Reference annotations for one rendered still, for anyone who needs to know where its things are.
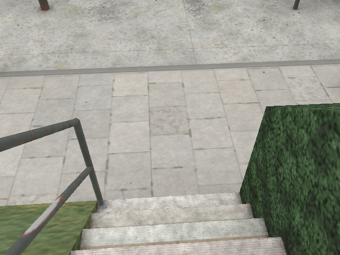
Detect stairs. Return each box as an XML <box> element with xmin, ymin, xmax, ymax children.
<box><xmin>70</xmin><ymin>192</ymin><xmax>287</xmax><ymax>255</ymax></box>

